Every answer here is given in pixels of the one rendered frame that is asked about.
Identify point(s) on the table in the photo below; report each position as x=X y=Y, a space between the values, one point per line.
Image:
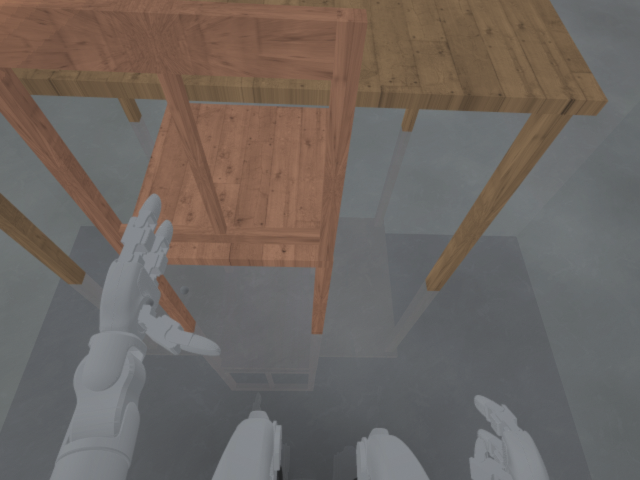
x=512 y=56

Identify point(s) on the robot left thigh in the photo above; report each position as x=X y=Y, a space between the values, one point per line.
x=252 y=453

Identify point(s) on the robot left hand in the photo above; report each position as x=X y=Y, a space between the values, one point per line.
x=131 y=281

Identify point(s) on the right robot shin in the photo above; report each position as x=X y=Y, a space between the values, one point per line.
x=379 y=431

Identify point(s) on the robot right hand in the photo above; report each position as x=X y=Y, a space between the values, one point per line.
x=516 y=457

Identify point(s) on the robot left forearm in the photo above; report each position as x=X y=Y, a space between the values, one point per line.
x=101 y=437

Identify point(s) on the chair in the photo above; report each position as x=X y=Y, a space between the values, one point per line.
x=242 y=185

